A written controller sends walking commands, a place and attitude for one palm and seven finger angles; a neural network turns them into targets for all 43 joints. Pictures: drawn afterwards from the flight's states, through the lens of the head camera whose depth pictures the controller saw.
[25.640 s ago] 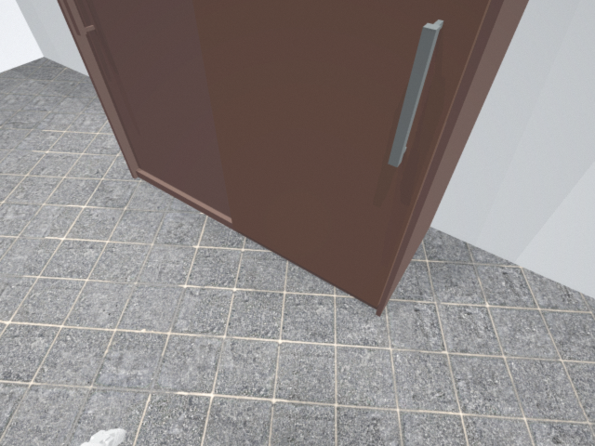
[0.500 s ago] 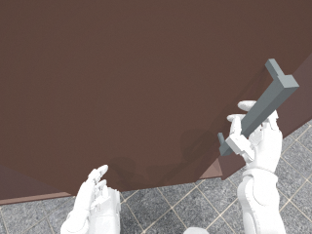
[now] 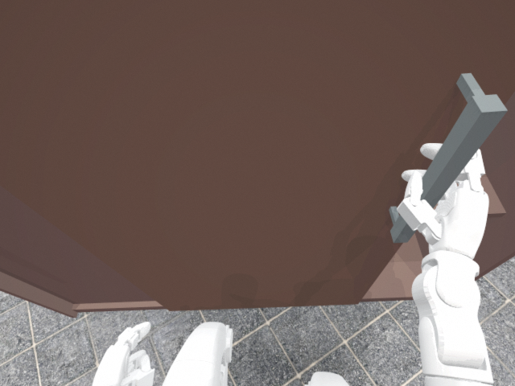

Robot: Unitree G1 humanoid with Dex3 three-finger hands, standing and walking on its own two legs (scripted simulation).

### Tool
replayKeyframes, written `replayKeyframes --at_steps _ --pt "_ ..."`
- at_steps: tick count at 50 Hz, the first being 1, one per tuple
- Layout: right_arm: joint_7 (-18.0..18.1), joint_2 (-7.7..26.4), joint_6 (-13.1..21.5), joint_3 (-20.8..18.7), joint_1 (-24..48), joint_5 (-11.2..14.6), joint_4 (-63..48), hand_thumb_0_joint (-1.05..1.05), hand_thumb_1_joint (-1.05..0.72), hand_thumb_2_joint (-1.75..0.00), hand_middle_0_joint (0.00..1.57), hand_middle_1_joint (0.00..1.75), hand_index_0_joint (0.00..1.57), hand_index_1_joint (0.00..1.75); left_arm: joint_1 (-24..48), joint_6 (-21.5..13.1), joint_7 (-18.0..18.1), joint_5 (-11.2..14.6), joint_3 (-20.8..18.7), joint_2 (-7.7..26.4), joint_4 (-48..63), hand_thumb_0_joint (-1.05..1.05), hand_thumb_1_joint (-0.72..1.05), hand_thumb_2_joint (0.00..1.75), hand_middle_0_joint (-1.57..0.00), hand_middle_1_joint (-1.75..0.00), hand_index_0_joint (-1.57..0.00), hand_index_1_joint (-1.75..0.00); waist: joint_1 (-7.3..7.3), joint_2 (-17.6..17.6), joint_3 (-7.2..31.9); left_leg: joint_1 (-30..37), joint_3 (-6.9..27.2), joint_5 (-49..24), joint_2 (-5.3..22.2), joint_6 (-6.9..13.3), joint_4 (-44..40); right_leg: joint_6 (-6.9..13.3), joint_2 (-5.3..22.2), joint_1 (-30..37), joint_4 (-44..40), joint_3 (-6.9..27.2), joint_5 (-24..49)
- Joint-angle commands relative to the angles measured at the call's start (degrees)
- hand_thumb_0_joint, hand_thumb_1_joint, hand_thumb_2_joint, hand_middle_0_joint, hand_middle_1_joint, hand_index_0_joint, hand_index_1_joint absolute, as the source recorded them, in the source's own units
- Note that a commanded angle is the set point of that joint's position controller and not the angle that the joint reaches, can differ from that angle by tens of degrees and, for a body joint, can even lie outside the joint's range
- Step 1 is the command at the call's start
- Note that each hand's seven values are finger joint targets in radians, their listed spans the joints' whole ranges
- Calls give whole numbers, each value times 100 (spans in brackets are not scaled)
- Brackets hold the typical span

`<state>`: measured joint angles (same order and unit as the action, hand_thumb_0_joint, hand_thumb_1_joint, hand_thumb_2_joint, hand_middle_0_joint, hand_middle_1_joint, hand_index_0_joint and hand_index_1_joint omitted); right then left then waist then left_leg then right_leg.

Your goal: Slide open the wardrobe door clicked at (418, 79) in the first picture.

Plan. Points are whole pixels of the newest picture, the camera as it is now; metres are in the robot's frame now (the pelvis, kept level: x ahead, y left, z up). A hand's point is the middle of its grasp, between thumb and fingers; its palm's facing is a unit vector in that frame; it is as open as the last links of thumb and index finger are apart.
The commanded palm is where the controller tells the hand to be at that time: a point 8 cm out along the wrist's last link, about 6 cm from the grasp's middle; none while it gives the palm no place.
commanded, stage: step sideways, sliding the door along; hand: right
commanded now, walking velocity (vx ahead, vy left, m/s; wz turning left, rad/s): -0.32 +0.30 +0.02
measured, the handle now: (425, 176) +0.37 -0.24 +0.10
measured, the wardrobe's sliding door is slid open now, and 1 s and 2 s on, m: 0.28 0.45 0.45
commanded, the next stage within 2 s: stop walking and hold the door there in 1.18 s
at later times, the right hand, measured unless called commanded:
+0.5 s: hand (327, 207) +0.32 -0.10 +0.11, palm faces +0.36 +0.93 -0.03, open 6.2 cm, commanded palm +0.28 -0.07 +0.09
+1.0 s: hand (277, 208) +0.32 -0.03 +0.11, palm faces +0.47 +0.88 -0.07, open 6.6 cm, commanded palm +0.28 +0.00 +0.08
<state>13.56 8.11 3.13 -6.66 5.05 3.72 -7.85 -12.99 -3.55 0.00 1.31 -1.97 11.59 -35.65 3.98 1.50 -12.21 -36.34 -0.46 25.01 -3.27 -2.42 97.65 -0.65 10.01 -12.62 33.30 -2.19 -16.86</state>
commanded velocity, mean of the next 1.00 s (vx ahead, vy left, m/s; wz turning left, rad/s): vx -0.01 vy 0.30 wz -0.02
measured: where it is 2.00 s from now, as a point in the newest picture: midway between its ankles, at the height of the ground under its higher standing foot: outside the picture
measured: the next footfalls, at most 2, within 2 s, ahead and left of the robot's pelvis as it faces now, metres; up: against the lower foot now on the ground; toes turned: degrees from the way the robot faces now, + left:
left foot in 0.32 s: +0.02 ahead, +0.24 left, +0.00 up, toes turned +7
right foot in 0.52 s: +0.01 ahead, -0.01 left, +0.00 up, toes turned -4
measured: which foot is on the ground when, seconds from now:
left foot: up 0.00-0.30, down 0.32-0.50, up 0.52-0.98, down 1.00-1.00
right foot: down 0.00-0.34, up 0.36-0.50, down 0.52-1.00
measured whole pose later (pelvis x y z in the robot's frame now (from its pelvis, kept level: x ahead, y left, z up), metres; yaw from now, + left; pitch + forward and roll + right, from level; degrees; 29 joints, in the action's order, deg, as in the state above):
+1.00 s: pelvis -0.03 +0.24 -0.03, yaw -2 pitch -4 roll +5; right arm 10.7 17.3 1.5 -11.5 23.6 6.4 10.5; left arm -7.0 -2.9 0.8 2.5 -0.2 10.3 -31.5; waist 7.8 2.7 -12.7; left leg -18.0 -5.7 9.9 3.7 -1.5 38.3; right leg -6.7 17.8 -16.2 38.8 5.9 -18.7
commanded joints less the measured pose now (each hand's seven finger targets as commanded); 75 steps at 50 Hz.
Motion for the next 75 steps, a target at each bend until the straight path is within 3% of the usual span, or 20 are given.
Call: replayKeyframes --at_steps 1,13,18,23,24,25,27,35,45,49,51,53,57,58,59,60,64,65,67,75 --pt "-632 -324 715 1689 2192 -143 -2253 0 -90 -90 45 140 45 140 681 -384 166 40 -269 858 1062 0 90 90 -20 -30 -20 -30 -459 1255 2371 -986 -124 253 314 -138 -838 816 1183 2541 -807 576 3556" --pt "-782 157 818 1315 3030 -181 -724 0 -90 -90 45 140 45 140 735 -492 24 153 -161 675 985 0 90 90 -20 -30 -20 -30 -609 1603 2165 2661 -599 -1347 415 77 -7022 485 1179 1219 -474 358 2317" --pt "-685 864 723 821 3531 21 -476 0 -90 -90 45 140 45 140 1058 -395 196 233 -136 482 763 0 90 90 -20 -30 -20 -30 -468 -2646 2550 3448 1787 -4728 2211 1333 -7898 -98 -856 -751 2856 370 -1738" --pt "-590 351 883 1050 3549 25 -915 0 -90 -90 45 140 45 140 1175 -156 303 125 49 431 597 0 90 90 -20 -30 -20 -30 -631 -985 2726 4285 123 -5636 1560 1068 -6273 25 -681 71 -826 23 238" --pt "-622 300 919 1120 3433 30 -956 0 -90 -90 45 140 45 140 1116 -128 336 122 -63 494 708 0 90 90 -20 -30 -20 -30 -613 -487 2902 3471 -71 -4541 1271 716 -5578 162 -203 1278 -1520 131 2340" --pt "-716 66 916 1357 3367 105 -1093 0 -90 -90 45 140 45 140 1112 -168 285 66 -258 740 872 0 90 90 -20 -30 -20 -30 -496 826 3115 1672 -205 -1643 705 306 -4615 776 1416 2633 -1233 1946 5266" --pt "-881 -313 860 1702 3853 78 -1237 0 -90 -90 45 140 45 140 1244 -90 114 28 -254 670 959 0 90 90 -20 -30 -20 -30 -622 713 3115 813 386 428 382 188 -2079 1561 2166 2297 -1404 2705 4327" --pt "-716 -238 464 1668 3986 -11 -903 0 -90 -90 45 140 45 140 920 216 240 -3 -189 738 848 0 90 90 -20 -30 -20 -30 -483 970 2668 -1766 151 17 583 76 669 1287 1496 2477 -960 1130 2696" --pt "-813 132 693 1283 3823 55 -334 0 -90 -90 45 140 45 140 958 -62 144 67 -195 754 1077 0 90 90 -20 -30 -20 -30 -552 2351 2345 1410 -862 55 532 151 -4232 693 1178 909 -678 56 2886" --pt "-893 797 797 824 3902 -112 -330 0 -90 -90 45 140 45 140 833 -197 108 226 -46 498 832 0 90 90 -20 -30 -20 -30 -520 533 2548 3348 -681 -2928 490 106 -7822 166 232 450 1858 173 1955" --pt "-802 1684 831 249 4098 -164 -733 0 -90 -90 45 140 45 140 1119 -336 102 187 33 261 872 0 90 90 -20 -30 -20 -30 -501 -802 2377 3826 1206 -6569 2243 1079 -7258 -55 -637 -1626 4385 83 -2176" --pt "-668 1602 638 89 3532 165 -968 0 -90 -90 45 140 45 140 1140 -275 181 188 -211 837 796 0 90 90 -20 -30 -20 -30 -315 -2740 2536 3301 2561 -4883 2491 1894 -7503 -63 -880 -1577 5669 943 -1965" --pt "-594 1009 932 122 3017 142 -1235 0 -90 -90 45 140 45 140 922 37 185 261 -121 683 648 0 90 90 -20 -30 -20 -30 -563 -1405 2641 4129 242 -5888 1718 1152 -5360 55 -494 -495 -343 612 -654" --pt "-606 1052 984 211 2684 129 -1262 0 -90 -90 45 140 45 140 1027 13 255 252 -217 666 712 0 90 90 -20 -30 -20 -30 -600 -304 2578 3284 -39 -4648 1304 772 -4402 72 -314 967 -1877 296 1860" --pt "-634 1016 1097 267 2683 148 -1747 0 -90 -90 45 140 45 140 1047 -76 210 166 -469 898 896 0 90 90 -20 -30 -20 -30 -377 1395 2917 1157 -269 -638 531 268 -3113 497 1424 2705 -1417 2085 5264" --pt "-675 640 1153 453 2657 76 -1545 0 -90 -90 45 140 45 140 1150 -177 83 128 -486 983 944 0 90 90 -20 -30 -20 -30 -486 1290 3354 569 212 730 244 186 -1249 1053 2045 3078 -1039 2316 6146" --pt "-540 970 1107 395 2461 -3 -1996 0 -90 -90 45 140 45 140 1260 -95 25 43 -351 878 902 0 90 90 -20 -30 -20 -30 -633 1409 2308 -1459 331 688 129 194 1574 1083 1503 2746 -969 1473 4399" --pt "-230 3737 977 -2555 1041 -199 153 0 -90 -90 45 140 45 140 704 80 189 -23 -456 1124 458 0 90 90 -20 -30 -20 -30 -480 1171 2264 -2090 364 687 217 138 1598 1001 1488 3014 -1015 1193 4166" --pt "-397 2636 990 -1352 1354 -99 -858 0 -90 -90 45 140 45 140 718 154 298 -42 -215 868 809 0 90 90 -20 -30 -20 -30 -617 1490 2239 -2535 420 797 180 151 1418 1040 1345 3078 -875 1099 3966" --pt "-298 3460 826 -2201 450 -159 -1149 0 -90 -90 45 140 45 140 559 -316 634 77 -120 862 1043 0 90 90 -20 -30 -20 -30 -540 2105 1995 -2033 -514 341 531 51 183 1040 957 2179 -1517 100 3253"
